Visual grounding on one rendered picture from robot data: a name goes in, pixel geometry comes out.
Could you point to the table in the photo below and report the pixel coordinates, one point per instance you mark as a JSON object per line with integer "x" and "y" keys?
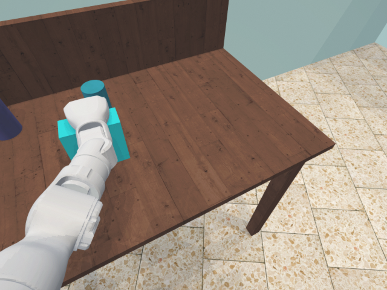
{"x": 201, "y": 129}

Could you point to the robot left forearm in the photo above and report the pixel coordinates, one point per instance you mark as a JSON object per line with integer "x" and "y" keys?
{"x": 90, "y": 167}

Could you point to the left robot hand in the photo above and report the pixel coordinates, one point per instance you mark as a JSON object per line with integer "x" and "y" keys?
{"x": 95, "y": 107}

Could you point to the left robot upper arm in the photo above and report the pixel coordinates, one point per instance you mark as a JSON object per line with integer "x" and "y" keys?
{"x": 65, "y": 221}

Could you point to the sponge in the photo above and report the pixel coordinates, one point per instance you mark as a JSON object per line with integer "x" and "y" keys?
{"x": 67, "y": 136}

